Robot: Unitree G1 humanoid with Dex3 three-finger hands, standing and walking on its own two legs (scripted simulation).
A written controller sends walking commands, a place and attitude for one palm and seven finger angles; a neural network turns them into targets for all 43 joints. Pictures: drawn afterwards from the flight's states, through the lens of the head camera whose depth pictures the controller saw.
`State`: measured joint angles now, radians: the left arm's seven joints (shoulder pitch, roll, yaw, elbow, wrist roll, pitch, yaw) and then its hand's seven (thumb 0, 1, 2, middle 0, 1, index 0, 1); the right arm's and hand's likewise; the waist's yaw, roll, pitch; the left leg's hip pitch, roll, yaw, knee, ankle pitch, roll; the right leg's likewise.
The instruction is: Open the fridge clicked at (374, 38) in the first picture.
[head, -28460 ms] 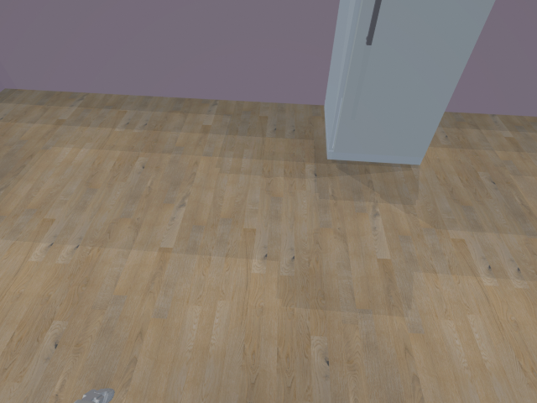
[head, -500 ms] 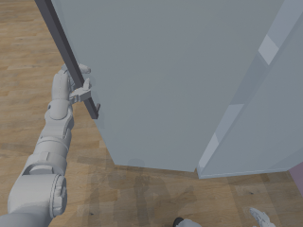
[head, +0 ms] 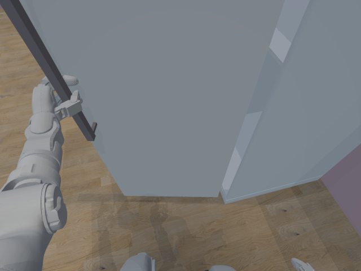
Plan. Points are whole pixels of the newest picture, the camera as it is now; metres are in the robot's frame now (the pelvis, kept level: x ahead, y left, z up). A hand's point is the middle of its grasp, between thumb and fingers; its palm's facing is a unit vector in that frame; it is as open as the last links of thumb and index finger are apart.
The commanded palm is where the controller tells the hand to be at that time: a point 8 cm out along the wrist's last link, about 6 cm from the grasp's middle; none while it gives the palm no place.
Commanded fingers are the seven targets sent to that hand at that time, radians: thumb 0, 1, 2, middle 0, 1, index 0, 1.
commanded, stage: stop walking and hold the door back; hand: left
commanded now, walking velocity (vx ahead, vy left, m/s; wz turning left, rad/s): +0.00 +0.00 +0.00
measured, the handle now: (65, 83) +0.51 +0.25 +0.13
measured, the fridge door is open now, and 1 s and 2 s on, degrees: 75 75 75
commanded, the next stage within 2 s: loosen the grip on the handle in 0.44 s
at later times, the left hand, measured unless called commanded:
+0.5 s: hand (73, 110) +0.45 +0.23 +0.10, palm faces +0.16 -0.96 -0.23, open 5.5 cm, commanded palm +0.42 +0.29 +0.09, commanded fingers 0.00 0.90 0.90 -0.45 -1.40 -0.45 -1.40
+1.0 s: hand (70, 111) +0.46 +0.25 +0.08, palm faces +0.17 -0.96 -0.24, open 13.0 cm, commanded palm +0.42 +0.30 +0.10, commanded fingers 0.00 -0.55 0.20 -0.26 -1.17 -0.26 -1.17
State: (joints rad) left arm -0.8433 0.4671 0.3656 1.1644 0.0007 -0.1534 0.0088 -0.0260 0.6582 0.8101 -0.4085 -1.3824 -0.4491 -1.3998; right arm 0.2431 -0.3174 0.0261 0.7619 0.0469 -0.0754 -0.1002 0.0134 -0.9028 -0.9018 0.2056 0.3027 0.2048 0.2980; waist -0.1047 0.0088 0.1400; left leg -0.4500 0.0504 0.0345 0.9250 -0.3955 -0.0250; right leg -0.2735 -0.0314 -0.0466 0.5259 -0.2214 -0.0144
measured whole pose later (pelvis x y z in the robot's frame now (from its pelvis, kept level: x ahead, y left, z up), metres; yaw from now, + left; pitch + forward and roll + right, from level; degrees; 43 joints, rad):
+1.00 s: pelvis -0.01 +0.02 -0.01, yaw -2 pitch +7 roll -1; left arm -0.75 0.51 0.37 1.01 0.08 -0.20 -0.05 0.00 -0.42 0.27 -0.36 -1.30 -0.39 -1.31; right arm 0.42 -0.29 -0.04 0.73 0.00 -0.07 0.00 0.01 -0.90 -0.90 0.20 0.30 0.20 0.30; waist -0.12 -0.02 0.00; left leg -0.53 0.07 0.06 0.63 -0.23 0.00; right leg -0.45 0.00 -0.05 0.62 -0.30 0.00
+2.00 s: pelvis +0.02 +0.03 -0.02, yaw -2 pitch +10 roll -2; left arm -0.58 0.69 0.51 0.93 -0.06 -0.21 -0.33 -0.01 -0.55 0.21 -0.25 -1.15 -0.26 -1.15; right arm 0.41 -0.29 0.00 0.68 0.03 -0.01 -0.05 0.01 -0.90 -0.90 0.21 0.30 0.20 0.30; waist -0.08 0.01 -0.05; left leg -0.58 0.07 0.06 0.72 -0.31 0.01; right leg -0.47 0.00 -0.04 0.65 -0.35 0.02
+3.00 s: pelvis +0.00 +0.03 -0.01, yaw -1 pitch +2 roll -1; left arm -0.11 0.55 0.53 0.44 -0.40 -0.02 -0.58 -0.01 -0.55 0.20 -0.25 -1.15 -0.25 -1.15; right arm 0.29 -0.31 0.03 0.59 0.09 -0.19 -0.11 0.02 -0.90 -0.90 0.20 0.30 0.20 0.30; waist 0.00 0.04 -0.04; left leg -0.41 0.05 0.04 0.67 -0.28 0.01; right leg -0.30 -0.02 -0.06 0.62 -0.34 0.01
